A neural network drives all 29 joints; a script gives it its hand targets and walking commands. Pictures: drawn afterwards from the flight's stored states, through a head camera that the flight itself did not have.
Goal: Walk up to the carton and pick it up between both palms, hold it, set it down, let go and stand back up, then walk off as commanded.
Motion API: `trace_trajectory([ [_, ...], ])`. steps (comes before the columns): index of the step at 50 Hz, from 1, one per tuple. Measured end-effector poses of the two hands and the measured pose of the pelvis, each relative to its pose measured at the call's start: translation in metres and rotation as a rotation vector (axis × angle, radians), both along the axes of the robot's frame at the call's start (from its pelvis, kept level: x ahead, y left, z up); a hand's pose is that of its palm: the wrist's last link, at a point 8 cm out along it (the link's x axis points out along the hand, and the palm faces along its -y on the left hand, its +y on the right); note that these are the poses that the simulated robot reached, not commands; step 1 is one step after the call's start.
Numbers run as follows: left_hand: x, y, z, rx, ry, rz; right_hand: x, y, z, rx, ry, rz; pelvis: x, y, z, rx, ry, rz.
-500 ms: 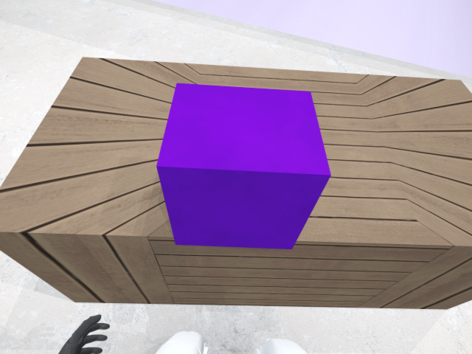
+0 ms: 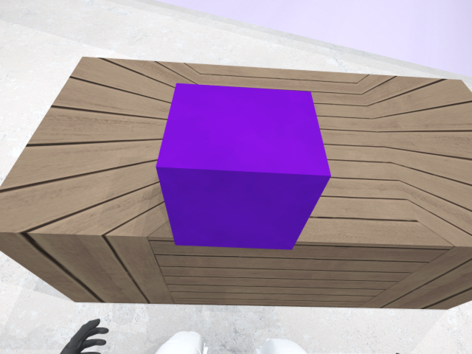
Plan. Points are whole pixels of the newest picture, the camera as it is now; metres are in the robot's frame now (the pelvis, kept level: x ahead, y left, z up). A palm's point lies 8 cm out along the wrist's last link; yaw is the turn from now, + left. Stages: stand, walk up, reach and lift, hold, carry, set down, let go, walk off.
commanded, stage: walk up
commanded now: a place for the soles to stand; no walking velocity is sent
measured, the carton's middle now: (238, 173) +0.45 +0.02 -0.01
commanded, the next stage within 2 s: none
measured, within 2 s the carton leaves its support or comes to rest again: neither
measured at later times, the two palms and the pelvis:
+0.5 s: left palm out of the picture +0.10 +0.28 -0.11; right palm out of the picture +0.06 -0.31 -0.09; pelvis +0.00 -0.01 +0.00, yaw +0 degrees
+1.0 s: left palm out of the picture +0.10 +0.28 -0.12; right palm out of the picture +0.07 -0.31 -0.09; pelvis +0.00 +0.00 +0.00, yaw +0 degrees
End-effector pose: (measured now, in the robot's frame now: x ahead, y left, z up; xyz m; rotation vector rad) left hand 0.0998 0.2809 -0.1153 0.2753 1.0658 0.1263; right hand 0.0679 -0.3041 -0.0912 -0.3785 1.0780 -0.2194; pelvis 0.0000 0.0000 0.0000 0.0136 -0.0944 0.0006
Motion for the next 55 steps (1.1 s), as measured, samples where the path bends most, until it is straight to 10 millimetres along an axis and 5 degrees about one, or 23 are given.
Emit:
trace_trajectory([
  [55, 0.0056, -0.0018, 0.0007, 0.007, -0.005, 0.006, -0.0061, -0.0059, -0.0024, -0.007, 0.016, -0.001, 0.0013, -0.0052, -0.0015, 0.004, -0.002, 0.009],
])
